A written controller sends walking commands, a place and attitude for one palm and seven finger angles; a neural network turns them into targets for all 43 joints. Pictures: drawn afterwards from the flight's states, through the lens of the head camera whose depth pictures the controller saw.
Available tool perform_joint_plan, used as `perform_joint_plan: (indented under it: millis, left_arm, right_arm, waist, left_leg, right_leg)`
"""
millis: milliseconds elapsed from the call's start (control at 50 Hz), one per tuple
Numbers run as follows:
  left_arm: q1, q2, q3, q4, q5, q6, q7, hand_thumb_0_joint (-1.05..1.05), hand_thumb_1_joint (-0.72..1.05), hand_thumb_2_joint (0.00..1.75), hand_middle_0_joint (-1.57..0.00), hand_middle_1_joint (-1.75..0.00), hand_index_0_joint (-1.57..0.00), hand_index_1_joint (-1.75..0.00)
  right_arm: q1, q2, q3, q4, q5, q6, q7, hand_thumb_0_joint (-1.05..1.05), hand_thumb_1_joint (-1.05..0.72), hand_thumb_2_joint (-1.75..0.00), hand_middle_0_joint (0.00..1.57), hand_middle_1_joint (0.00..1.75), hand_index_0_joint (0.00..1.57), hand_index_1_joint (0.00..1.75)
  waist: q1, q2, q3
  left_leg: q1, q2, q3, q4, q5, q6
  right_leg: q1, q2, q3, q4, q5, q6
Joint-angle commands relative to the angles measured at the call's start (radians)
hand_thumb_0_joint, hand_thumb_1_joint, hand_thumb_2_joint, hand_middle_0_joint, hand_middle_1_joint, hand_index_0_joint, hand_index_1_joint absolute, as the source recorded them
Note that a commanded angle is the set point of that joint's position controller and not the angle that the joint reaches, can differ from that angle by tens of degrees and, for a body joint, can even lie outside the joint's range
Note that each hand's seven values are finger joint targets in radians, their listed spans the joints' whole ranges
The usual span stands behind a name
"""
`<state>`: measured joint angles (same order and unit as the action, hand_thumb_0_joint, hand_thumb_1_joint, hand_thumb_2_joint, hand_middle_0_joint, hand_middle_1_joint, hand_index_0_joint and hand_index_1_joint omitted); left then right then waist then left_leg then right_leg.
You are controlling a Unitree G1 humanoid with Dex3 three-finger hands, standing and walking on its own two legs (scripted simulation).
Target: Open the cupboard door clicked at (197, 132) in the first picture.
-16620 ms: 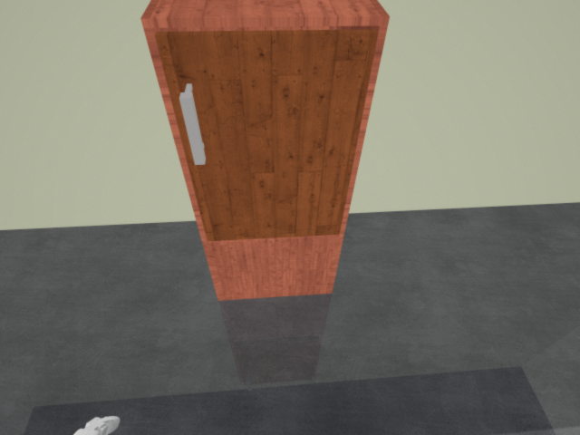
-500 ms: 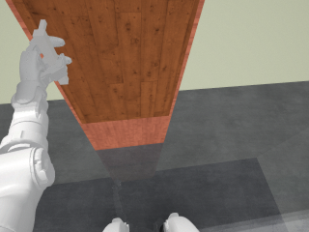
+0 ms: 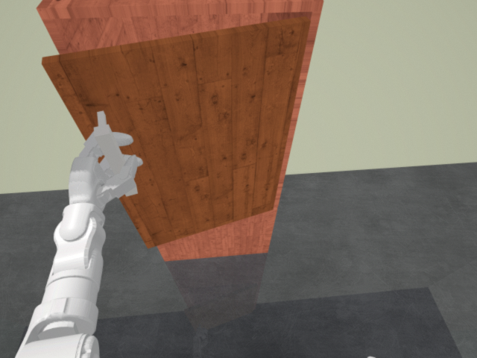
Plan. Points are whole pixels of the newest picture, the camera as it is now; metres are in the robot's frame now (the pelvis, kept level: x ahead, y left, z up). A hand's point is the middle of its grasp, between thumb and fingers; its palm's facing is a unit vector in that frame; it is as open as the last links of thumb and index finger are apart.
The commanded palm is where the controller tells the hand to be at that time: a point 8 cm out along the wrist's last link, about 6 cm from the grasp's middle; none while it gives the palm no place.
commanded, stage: pull the door open along its arc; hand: left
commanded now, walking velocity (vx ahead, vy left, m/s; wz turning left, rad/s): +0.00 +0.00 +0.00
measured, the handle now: (117, 155) +0.45 +0.21 +0.09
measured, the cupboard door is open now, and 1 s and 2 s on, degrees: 14 43 45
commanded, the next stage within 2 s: open thumb and fingers to let go in 0.46 s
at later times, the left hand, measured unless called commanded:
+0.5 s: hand (200, 250) +0.26 +0.05 +0.09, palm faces +0.35 -0.93 -0.02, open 6.0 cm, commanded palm +0.21 +0.10 +0.09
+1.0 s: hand (193, 247) +0.27 +0.06 +0.09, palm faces +0.44 -0.90 +0.00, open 11.0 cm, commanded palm +0.22 +0.10 +0.09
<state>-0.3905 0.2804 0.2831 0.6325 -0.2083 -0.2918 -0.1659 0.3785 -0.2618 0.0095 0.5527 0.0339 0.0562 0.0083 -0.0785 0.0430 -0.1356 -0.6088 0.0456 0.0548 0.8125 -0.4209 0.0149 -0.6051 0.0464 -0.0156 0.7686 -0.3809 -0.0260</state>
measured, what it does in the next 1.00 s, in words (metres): stands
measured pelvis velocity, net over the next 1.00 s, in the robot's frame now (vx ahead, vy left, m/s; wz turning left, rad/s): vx -0.02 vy -0.04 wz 0.10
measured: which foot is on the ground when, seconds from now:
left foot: down 0.00-1.00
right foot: down 0.00-1.00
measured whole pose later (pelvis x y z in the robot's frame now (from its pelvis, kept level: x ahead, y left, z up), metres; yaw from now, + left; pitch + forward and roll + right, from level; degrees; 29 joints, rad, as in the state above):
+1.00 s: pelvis -0.02 -0.04 +0.01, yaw +6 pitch +3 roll +0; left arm 0.10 -0.10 -0.22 0.04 0.06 -0.09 0.54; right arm 0.19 -0.19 0.02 0.58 -0.06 0.06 -0.02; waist 0.00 0.05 -0.07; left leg -0.43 0.01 -0.04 0.74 -0.36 -0.03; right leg -0.42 0.02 -0.11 0.75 -0.39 -0.07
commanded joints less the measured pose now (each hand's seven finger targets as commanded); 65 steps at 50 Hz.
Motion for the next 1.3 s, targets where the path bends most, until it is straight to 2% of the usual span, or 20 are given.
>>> perform_joint_plan:
  millis: [0, 40, 60, 120, 140, 160, 180, 200, 260, 340, 360, 420, 500, 540, 600, 740, 940, 980, 1100, 1280]
  left_arm:
    - [-0.09, 0.058, 0.064, -0.379, -0.041, -0.024, 0.241, 0.0, 0.9, 0.9, -0.4, -1.35, -0.4, -1.35]
    - [-0.04, -0.021, -0.012, -0.465, 0.012, -0.007, 0.342, 0.0, 0.9, 0.9, -0.4, -1.35, -0.4, -1.35]
    - [-0.015, -0.043, -0.041, -0.527, 0.047, -0.005, 0.39, 0.0, 0.9, 0.9, -0.4, -1.35, -0.4, -1.35]
    - [0.091, -0.165, -0.165, -0.657, 0.143, 0.027, 0.519, 0.0, 0.9, 0.9, -0.4, -1.35, -0.4, -1.35]
    - [0.109, -0.209, -0.215, -0.68, 0.171, 0.044, 0.556, 0.0, 0.9, 0.9, -0.4, -1.35, -0.4, -1.35]
    - [0.154, -0.221, -0.217, -0.691, 0.186, 0.061, 0.599, 0.0, 0.9, 0.9, -0.4, -1.35, -0.4, -1.35]
    - [0.155, -0.267, -0.272, -0.711, 0.202, 0.081, 0.627, 0.0, 0.9, 0.9, -0.4, -1.35, -0.4, -1.35]
    - [0.152, -0.267, -0.255, -0.741, 0.207, 0.096, 0.667, 0.0, 0.9, 0.9, -0.4, -1.35, -0.4, -1.35]
    - [0.248, -0.333, -0.349, -0.819, 0.248, 0.137, 0.716, 0.0, 0.9, 0.9, -0.4, -1.35, -0.4, -1.35]
    - [0.37, -0.4, -0.463, -0.915, 0.301, 0.166, 0.729, 0.0, 0.9, 0.9, -0.4, -1.35, -0.4, -1.35]
    - [0.431, -0.407, -0.478, -0.913, 0.308, 0.173, 0.73, 0.0, 0.9, 0.9, -0.4, -1.35, -0.4, -1.35]
    - [0.568, -0.423, -0.505, -0.987, 0.3, 0.184, 0.717, 0.0, 0.9, 0.9, -0.4, -1.35, -0.4, -1.35]
    - [0.444, -0.473, -0.555, -0.948, 0.286, 0.205, 0.735, 0.0, 0.9, 0.9, -0.4, -1.35, -0.4, -1.35]
    - [0.304, -0.439, -0.516, -0.909, 0.288, 0.204, 0.764, 0.0, 0.9, 0.9, -0.4, -1.35, -0.4, -1.35]
    - [0.324, -0.416, -0.474, -0.871, 0.278, 0.198, 0.771, 0.0, 0.69, 0.81, -0.38, -1.33, -0.38, -1.33]
    - [0.323, -0.431, -0.513, -0.865, 0.291, 0.153, 0.726, 0.0, 0.2, 0.6, -0.35, -1.27, -0.35, -1.27]
    - [0.237, -0.406, -0.486, -0.808, 0.279, 0.129, 0.714, 0.0, -0.5, 0.3, -0.3, -1.2, -0.3, -1.2]
    - [0.234, -0.42, -0.501, -0.797, 0.29, 0.13, 0.721, 0.0, -0.5, 0.3, -0.3, -1.2, -0.3, -1.2]
    - [0.221, -0.475, -0.547, -0.78, 0.304, 0.142, 0.743, 0.0, -0.5, 0.3, -0.25, -0.9, -0.25, -0.9]
    - [0.192, -0.49, -0.553, -0.779, 0.305, 0.171, 0.768, 0.0, -0.5, 0.3, -0.18, -0.45, -0.18, -0.45]
  right_arm:
    - [-0.061, -0.1, -0.051, -0.124, -0.009, -0.082, 0.01, 0.0, -0.9, -0.9, 0.2, 0.3, 0.2, 0.3]
    - [-0.083, -0.092, -0.051, -0.124, -0.021, -0.091, 0.019, 0.0, -0.9, -0.9, 0.2, 0.3, 0.2, 0.3]
    - [-0.091, -0.087, -0.053, -0.129, -0.031, -0.096, 0.022, 0.0, -0.9, -0.9, 0.2, 0.3, 0.2, 0.3]
    - [-0.134, -0.063, -0.051, -0.139, -0.052, -0.094, 0.038, 0.0, -0.9, -0.9, 0.2, 0.3, 0.2, 0.3]
    - [-0.145, -0.06, -0.047, -0.14, -0.058, -0.09, 0.04, 0.0, -0.9, -0.9, 0.2, 0.3, 0.2, 0.3]
    - [-0.156, -0.06, -0.05, -0.144, -0.063, -0.083, 0.036, 0.0, -0.9, -0.9, 0.2, 0.3, 0.2, 0.3]
    - [-0.178, -0.057, -0.046, -0.149, -0.066, -0.076, 0.033, 0.0, -0.9, -0.9, 0.2, 0.3, 0.2, 0.3]
    - [-0.195, -0.053, -0.045, -0.153, -0.07, -0.07, 0.027, 0.0, -0.9, -0.9, 0.2, 0.3, 0.2, 0.3]
    - [-0.225, -0.039, -0.04, -0.17, -0.08, -0.054, 0.011, 0.0, -0.9, -0.9, 0.2, 0.3, 0.2, 0.3]
    - [-0.268, -0.012, -0.029, -0.184, -0.084, -0.03, 0.003, 0.0, -0.9, -0.9, 0.2, 0.3, 0.2, 0.3]
    - [-0.271, -0.008, -0.028, -0.187, -0.087, -0.03, 0.001, 0.0, -0.9, -0.9, 0.2, 0.3, 0.2, 0.3]
    - [-0.303, 0.008, -0.018, -0.199, -0.084, -0.019, 0.005, 0.0, -0.9, -0.9, 0.2, 0.3, 0.2, 0.3]
    - [-0.346, 0.009, -0.005, -0.182, -0.087, -0.026, 0.001, 0.0, -0.9, -0.9, 0.2, 0.3, 0.2, 0.3]
    - [-0.358, 0.008, -0.002, -0.157, -0.091, -0.033, -0.009, 0.0, -0.9, -0.9, 0.2, 0.3, 0.2, 0.3]
    - [-0.362, 0.015, -0.006, -0.146, -0.097, -0.039, -0.021, 0.0, -0.9, -0.9, 0.2, 0.3, 0.2, 0.3]
    - [-0.322, 0.007, -0.018, -0.138, -0.095, -0.047, -0.024, 0.0, -0.9, -0.9, 0.2, 0.3, 0.2, 0.3]
    - [-0.329, 0.002, -0.016, -0.136, -0.092, -0.056, -0.038, 0.0, -0.9, -0.9, 0.2, 0.3, 0.2, 0.3]
    - [-0.327, 0.003, -0.018, -0.136, -0.09, -0.055, -0.036, 0.0, -0.9, -0.9, 0.2, 0.3, 0.2, 0.3]
    - [-0.318, 0.001, -0.02, -0.142, -0.091, -0.058, -0.024, 0.0, -0.9, -0.9, 0.2, 0.3, 0.2, 0.3]
    - [-0.336, 0.0, -0.019, -0.146, -0.085, -0.049, -0.013, 0.0, -0.9, -0.9, 0.2, 0.3, 0.2, 0.3]
  waist:
    - [0.094, -0.036, -0.241]
    - [0.081, -0.048, -0.24]
    - [0.09, -0.057, -0.26]
    - [0.098, 0.005, -0.272]
    - [0.09, -0.015, -0.254]
    - [0.089, -0.082, -0.241]
    - [0.078, -0.086, -0.213]
    - [0.085, -0.107, -0.219]
    - [0.082, -0.132, -0.195]
    - [0.085, -0.089, -0.152]
    - [0.082, -0.122, -0.137]
    - [0.104, -0.093, -0.124]
    - [0.072, -0.091, -0.021]
    - [0.058, -0.115, -0.014]
    - [0.083, -0.154, -0.062]
    - [0.077, -0.141, -0.133]
    - [0.07, -0.167, -0.087]
    - [0.074, -0.14, -0.094]
    - [0.071, -0.12, -0.113]
    - [0.08, -0.101, -0.104]
  left_leg:
    - [0.137, -0.041, -0.031, -0.103, 0.399, 0.002]
    - [0.153, -0.04, -0.031, -0.106, 0.393, 0.0]
    - [0.169, -0.04, -0.032, -0.102, 0.416, 0.001]
    - [0.213, -0.036, -0.03, -0.102, 0.458, -0.005]
    - [0.216, -0.035, -0.035, -0.105, 0.443, -0.005]
    - [0.204, -0.033, -0.042, -0.109, 0.408, -0.003]
    - [0.202, -0.034, -0.042, -0.118, 0.367, -0.003]
    - [0.198, -0.039, -0.044, -0.121, 0.339, -0.003]
    - [0.213, -0.042, -0.045, -0.128, 0.307, -0.002]
    - [0.238, -0.045, -0.044, -0.133, 0.304, -0.002]
    - [0.242, -0.043, -0.048, -0.127, 0.308, 0.0]
    - [0.244, -0.05, -0.048, -0.129, 0.303, -0.003]
    - [0.238, -0.059, -0.064, -0.105, 0.229, -0.001]
    - [0.228, -0.067, -0.071, -0.09, 0.194, 0.0]
    - [0.221, -0.077, -0.073, -0.09, 0.187, -0.002]
    - [0.225, -0.072, -0.074, -0.106, 0.238, 0.002]
    - [0.206, -0.071, -0.077, -0.103, 0.175, 0.006]
    - [0.219, -0.068, -0.076, -0.111, 0.185, 0.006]
    - [0.235, -0.059, -0.074, -0.116, 0.217, 0.006]
    - [0.234, -0.049, -0.083, -0.127, 0.212, -0.001]
  right_leg:
    - [0.224, -0.001, -0.04, -0.072, 0.422, 0.01]
    - [0.229, -0.008, -0.042, -0.07, 0.413, 0.012]
    - [0.245, -0.011, -0.04, -0.065, 0.422, 0.01]
    - [0.244, -0.025, -0.042, -0.054, 0.43, 0.005]
    - [0.24, -0.028, -0.045, -0.058, 0.418, 0.004]
    - [0.253, -0.028, -0.046, -0.072, 0.389, 0.006]
    - [0.248, -0.033, -0.041, -0.083, 0.367, 0.007]
    - [0.263, -0.036, -0.037, -0.093, 0.34, 0.007]
    - [0.29, -0.044, -0.027, -0.122, 0.322, 0.006]
    - [0.302, -0.054, -0.016, -0.139, 0.338, -0.002]
    - [0.305, -0.055, -0.016, -0.149, 0.355, 0.0]
    - [0.343, -0.065, -0.002, -0.163, 0.39, 0.0]
    - [0.265, -0.078, 0.016, -0.214, 0.275, 0.008]
    - [0.229, -0.09, 0.037, -0.235, 0.21, 0.016]
    - [0.265, -0.107, 0.073, -0.256, 0.205, 0.025]
    - [0.311, -0.109, 0.062, -0.201, 0.353, 0.031]
    - [0.26, -0.112, 0.074, -0.24, 0.177, 0.027]
    - [0.253, -0.102, 0.054, -0.224, 0.168, 0.017]
    - [0.229, -0.072, -0.006, -0.171, 0.193, 0.003]
    - [0.207, -0.051, -0.038, -0.143, 0.144, -0.013]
